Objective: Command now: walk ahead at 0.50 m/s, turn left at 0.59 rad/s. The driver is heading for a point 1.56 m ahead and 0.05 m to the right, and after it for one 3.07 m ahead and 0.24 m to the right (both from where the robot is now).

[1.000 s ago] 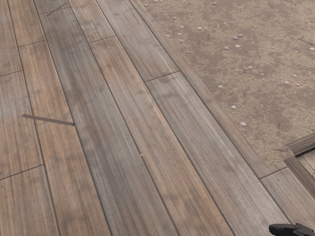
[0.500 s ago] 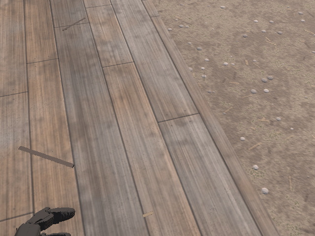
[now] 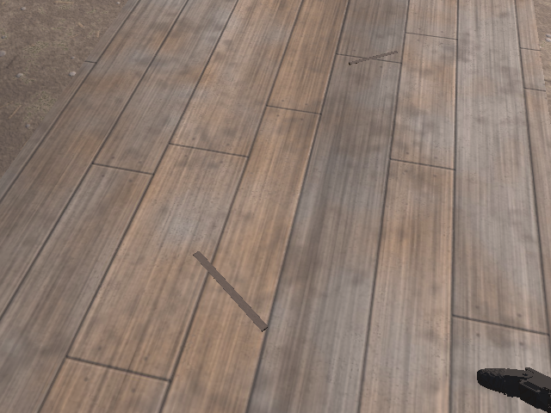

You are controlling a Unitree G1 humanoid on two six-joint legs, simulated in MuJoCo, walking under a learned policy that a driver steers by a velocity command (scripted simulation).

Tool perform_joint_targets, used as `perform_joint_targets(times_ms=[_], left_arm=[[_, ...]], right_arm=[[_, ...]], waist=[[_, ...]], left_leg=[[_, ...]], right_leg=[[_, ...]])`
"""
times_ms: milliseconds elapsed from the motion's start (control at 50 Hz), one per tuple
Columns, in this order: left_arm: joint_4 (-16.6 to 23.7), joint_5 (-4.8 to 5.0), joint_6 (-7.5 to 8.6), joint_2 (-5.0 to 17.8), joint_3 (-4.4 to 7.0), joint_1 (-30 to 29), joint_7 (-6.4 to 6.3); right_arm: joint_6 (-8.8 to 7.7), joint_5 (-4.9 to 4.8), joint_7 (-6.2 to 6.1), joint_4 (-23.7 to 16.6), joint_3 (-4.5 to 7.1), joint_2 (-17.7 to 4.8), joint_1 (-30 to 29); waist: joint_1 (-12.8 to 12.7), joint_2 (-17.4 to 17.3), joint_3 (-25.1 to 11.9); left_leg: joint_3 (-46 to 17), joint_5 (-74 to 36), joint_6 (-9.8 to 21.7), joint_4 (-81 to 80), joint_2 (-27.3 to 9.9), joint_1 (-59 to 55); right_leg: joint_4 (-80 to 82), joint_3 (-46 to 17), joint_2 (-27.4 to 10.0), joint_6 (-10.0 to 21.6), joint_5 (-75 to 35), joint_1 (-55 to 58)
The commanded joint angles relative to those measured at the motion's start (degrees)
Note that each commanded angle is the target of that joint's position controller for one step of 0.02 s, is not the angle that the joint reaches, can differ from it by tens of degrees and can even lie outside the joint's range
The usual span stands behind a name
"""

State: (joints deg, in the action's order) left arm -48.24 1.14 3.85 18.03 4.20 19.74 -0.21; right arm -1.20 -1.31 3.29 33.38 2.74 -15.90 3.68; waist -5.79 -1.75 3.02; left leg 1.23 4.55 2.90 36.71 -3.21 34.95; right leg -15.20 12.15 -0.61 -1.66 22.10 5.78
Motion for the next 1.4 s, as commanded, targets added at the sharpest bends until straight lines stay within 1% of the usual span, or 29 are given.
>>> perform_joint_targets(times_ms=[20, 40, 60, 80, 100, 120, 140, 160, 260, 360, 480, 520, 540, 560, 580, 600, 620, 660, 740, 840, 980, 1020, 1060, 1080, 1100, 1120, 1180, 1260, 1400], left_arm=[[3.27, 0.78, -0.44, 12.50, 3.05, -2.47, -0.81], [3.64, 0.78, -0.56, 11.55, 2.61, -2.88, -1.09], [4.85, -1.66, -0.19, 6.83, 0.88, -0.52, -1.00], [8.39, -1.98, 1.47, 2.48, -1.02, 2.17, -0.09], [8.72, -0.17, 3.20, 8.55, 0.32, -4.27, 0.77], [10.37, 1.33, 4.02, 8.86, 0.29, -8.35, 1.10], [10.08, 0.43, 4.27, 7.63, -0.02, -8.69, 0.66], [9.56, -1.03, 4.01, 7.92, 0.31, -8.26, 0.26], [9.70, -2.34, 1.69, 5.18, -0.14, -8.96, 0.08], [11.43, -1.70, 2.29, 2.08, -1.62, -19.02, 1.18], [13.09, -0.97, 3.21, 5.11, -0.55, -21.83, 2.30], [11.72, -1.16, 3.47, 6.33, 0.34, -15.97, 2.03], [10.28, -1.60, 3.67, 8.28, 1.28, -9.09, 1.72], [9.50, -2.35, 3.69, 12.50, 2.35, -0.48, 1.53], [6.63, -1.48, 2.88, 13.29, 3.01, 4.70, 2.17], [6.66, 0.04, 2.72, 8.27, 1.60, 4.47, 2.37], [7.22, -0.18, 2.38, 6.31, 0.90, 0.37, 2.10], [7.74, -1.38, 1.94, 4.62, 0.05, -4.54, 1.86], [6.61, -1.03, 2.48, 4.48, -0.18, -4.78, 1.58], [4.49, -0.44, 1.82, 7.13, 0.43, -2.27, 0.97], [0.64, 0.35, 0.06, 8.60, 0.81, 3.28, 0.44], [0.27, 0.42, -0.53, 9.46, 1.12, 2.86, 0.14], [0.92, -0.05, -0.81, 7.93, 0.30, 1.52, -0.03], [2.98, -1.09, -0.12, 2.76, -1.42, 4.65, 0.14], [2.35, -0.30, 0.72, 0.57, -2.30, 7.92, 0.23], [2.72, 1.19, 1.15, 6.89, -0.46, 3.91, 0.42], [4.29, 0.46, 0.38, 6.12, 0.30, -2.23, 0.20], [3.70, 0.59, -2.09, 2.63, 0.22, -0.69, -0.03], [7.82, -0.01, -1.49, 0.36, -0.60, -12.05, 1.83]], right_arm=[[-0.24, 0.27, 0.07, -3.68, 3.37, -7.98, 5.13], [0.12, 0.05, -0.68, -1.18, 5.16, -10.86, 14.91], [0.80, -0.42, -2.00, 0.37, 6.47, -15.49, 22.07], [-0.09, -0.54, -1.80, -1.68, 6.37, -19.13, 18.67], [-0.82, -0.10, -1.35, -2.08, 4.94, -13.58, 19.39], [-1.51, 0.33, -1.34, -1.45, 4.21, -11.60, 17.69], [-1.94, 0.36, -1.34, -1.42, 3.84, -10.68, 14.28], [-2.11, 0.59, -1.52, -1.80, 3.36, -9.10, 11.18], [-2.56, 0.88, -2.98, -0.58, 3.34, -9.77, 10.44], [-2.23, 0.40, -3.93, 2.70, 3.14, -9.73, 14.79], [-1.66, 0.29, -3.91, 6.48, 3.22, -10.03, 18.97], [-1.20, 0.28, -3.91, 6.65, 3.12, -9.71, 17.77], [-1.13, 0.66, -3.83, 6.33, 2.42, -8.03, 17.50], [-1.43, 1.51, -3.88, 5.29, 1.21, -5.24, 20.88], [-2.08, 0.11, -3.88, 5.63, 0.38, -2.71, 26.41], [-2.34, -0.62, -3.89, 5.83, 1.35, -8.00, 22.04], [-2.45, -0.73, -3.86, 4.43, 1.92, -9.77, 15.62], [-2.82, 0.69, -3.67, 3.22, 1.81, -8.28, 10.94], [-2.39, 0.80, -3.36, 3.93, 1.21, -4.56, 12.50], [-3.05, 1.11, -2.87, 1.81, 0.20, -2.57, 3.45], [-4.00, 0.25, -1.10, -1.14, 0.38, -3.63, -5.69], [-4.22, 0.50, -0.99, -0.68, 1.08, -5.23, -2.96], [-4.29, 1.12, -1.90, 3.17, 3.42, -9.72, 11.89], [-4.03, 2.50, -2.51, 4.04, 4.67, -15.07, 20.29], [-3.49, 1.66, -2.43, 4.98, 4.36, -13.69, 22.28], [-3.38, 1.29, -2.46, 4.99, 3.06, -9.62, 20.07], [-4.26, 1.76, -2.32, 5.30, 1.58, -5.07, 10.36], [-5.94, 2.21, -2.30, 7.41, 2.07, -4.93, 7.32], [-5.19, 1.90, -3.72, 10.87, 2.96, -8.15, 10.49]], waist=[[7.99, 7.16, -5.24], [13.24, 5.50, -10.11], [14.14, -4.62, -15.44], [8.58, -15.51, -24.06], [13.02, -6.34, -23.58], [12.29, -4.25, -14.96], [9.23, 1.81, -9.57], [7.13, 1.78, -7.47], [4.90, -0.06, -4.08], [9.49, -2.09, -2.47], [9.99, -4.19, -0.59], [6.51, -4.92, -2.71], [3.24, -3.51, -8.55], [1.53, 4.79, -18.40], [2.41, 19.86, -23.47], [0.59, 12.79, -17.57], [0.48, 8.09, -9.85], [2.99, 4.35, -2.98], [5.44, 7.20, -3.05], [2.90, 5.70, -1.19], [1.18, 5.91, 0.93], [3.58, 6.43, -0.83], [11.46, 4.83, -10.72], [12.61, -4.83, -20.75], [11.96, -14.94, -27.05], [12.79, -8.51, -19.01], [7.86, -4.01, -5.13], [4.79, -3.14, -2.01], [8.32, -0.14, 1.25]], left_leg=[[5.03, 5.58, 4.15, -2.02, 5.87, -13.01], [4.18, 2.03, 6.48, -5.27, 7.47, -27.70], [-11.81, -0.34, 10.30, -4.99, -3.04, -45.48], [-46.52, 14.26, 22.23, -14.88, -15.83, -59.87], [-45.91, 19.13, 19.33, -19.46, -15.31, -58.35], [-37.89, 16.07, 16.98, -20.11, -13.39, -50.93], [-31.78, 8.92, 15.22, -20.44, -10.88, -41.67], [-27.20, 2.07, 14.27, -20.86, -8.88, -35.37], [-19.10, -10.35, 14.36, -24.06, -5.04, -22.40], [-14.09, -2.75, 9.89, -23.81, -1.77, -19.78], [-20.48, -3.76, 8.65, -18.22, -7.54, -30.86], [-19.81, -15.05, 7.09, -12.33, -6.23, -32.38], [-17.17, -18.90, 5.45, -2.88, -3.05, -30.07], [-13.43, -6.31, 2.50, 14.45, 2.08, -17.69], [-9.25, 26.73, -1.32, 30.93, 9.24, 0.14], [-12.82, 27.47, -1.11, 36.46, 6.33, 7.11], [-10.80, 22.34, -0.98, 36.76, 3.79, 9.41], [-7.78, 15.25, -1.37, 31.08, -0.41, 6.78], [-5.49, 11.72, -2.76, 22.91, -2.63, 1.97], [-3.53, -2.68, -3.87, 5.30, -2.39, 1.38], [-2.77, -4.58, -1.58, -6.59, 0.11, -1.28], [-1.86, -0.81, 0.03, -8.43, 1.56, -7.25], [-2.25, -2.43, 3.32, -9.40, 0.79, -30.72], [-20.75, -0.24, 9.47, -7.78, -13.88, -53.74], [-39.72, 10.32, 14.09, -15.55, -21.23, -59.71], [-35.78, 16.70, 11.63, -18.08, -19.23, -53.18], [-17.93, 8.47, 8.29, -24.35, -13.23, -32.88], [-6.65, -2.29, 8.29, -29.34, -11.22, -25.34], [5.28, -8.76, 6.64, -30.65, -10.17, -29.62]], right_leg=[[-14.04, -1.98, -14.10, 7.09, -63.21, -1.22], [-26.57, -0.58, -12.19, 5.30, -60.42, -7.99], [-45.18, -0.74, -8.61, 2.94, -27.10, -24.41], [-63.56, -10.10, 3.35, 0.48, 12.03, -45.44], [-65.66, -18.77, 0.05, 1.47, 8.99, -51.30], [-62.73, -17.60, -1.86, 2.46, 4.02, -53.14], [-57.28, -17.40, -4.19, 2.27, -0.19, -50.43], [-52.41, -17.47, -5.73, 1.65, -2.38, -46.68], [-41.26, -15.70, -5.33, -2.31, -9.88, -41.15], [-20.98, -14.34, -2.13, -2.54, -29.67, -34.93], [-13.50, -15.42, -1.34, 1.66, -22.31, -35.54], [-10.55, -13.04, 0.34, 4.22, -19.02, -27.80], [-11.37, -14.55, -1.92, 6.70, -21.21, -16.55], [-14.33, -27.55, -12.57, 12.62, -22.58, 2.71], [-5.89, -51.58, -21.24, 19.53, -5.54, 15.72], [-1.95, -54.22, -20.75, 17.56, 7.07, 12.77], [-0.82, -46.53, -18.95, 15.30, 5.69, 5.58], [1.73, -36.65, -14.67, 14.46, -6.40, -6.46], [5.45, -27.64, -11.69, 15.04, -19.13, -12.30], [7.51, -20.01, -9.75, 13.79, -24.90, -12.64], [4.07, -19.37, -13.29, 11.83, -27.21, -5.33], [-0.58, -19.57, -13.57, 10.68, -36.14, -3.84], [-18.42, -16.50, -8.69, 7.77, -42.21, -11.32], [-39.69, -13.15, -2.08, 4.17, -22.49, -30.88], [-52.95, -16.71, 3.10, 2.78, 10.76, -42.84], [-57.89, -20.38, -0.12, 3.15, 9.23, -47.88], [-52.09, -18.20, -6.13, 2.77, -3.17, -44.86], [-49.08, -18.61, -7.14, 1.16, -9.86, -41.60], [-28.39, -14.65, -6.00, 1.51, -26.80, -43.34]])
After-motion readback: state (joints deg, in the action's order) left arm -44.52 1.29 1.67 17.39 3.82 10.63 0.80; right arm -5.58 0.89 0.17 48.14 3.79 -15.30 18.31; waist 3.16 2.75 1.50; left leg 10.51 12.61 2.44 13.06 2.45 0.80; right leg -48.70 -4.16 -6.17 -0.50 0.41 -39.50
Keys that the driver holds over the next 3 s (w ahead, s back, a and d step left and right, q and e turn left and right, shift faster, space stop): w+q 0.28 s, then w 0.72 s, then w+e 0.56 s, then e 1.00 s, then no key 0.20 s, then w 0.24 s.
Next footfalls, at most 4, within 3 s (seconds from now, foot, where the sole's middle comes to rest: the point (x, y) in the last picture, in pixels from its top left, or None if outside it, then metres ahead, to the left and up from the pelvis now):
0.04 left None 0.20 0.10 -0.76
0.54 right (333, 385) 0.51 -0.06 -0.76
1.06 left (216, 292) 0.72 0.26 -0.76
1.60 right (300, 204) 1.04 0.06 -0.76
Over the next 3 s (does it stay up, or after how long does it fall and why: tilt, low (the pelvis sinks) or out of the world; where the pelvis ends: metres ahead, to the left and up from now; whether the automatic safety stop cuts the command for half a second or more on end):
stays up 1.09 0.13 0.01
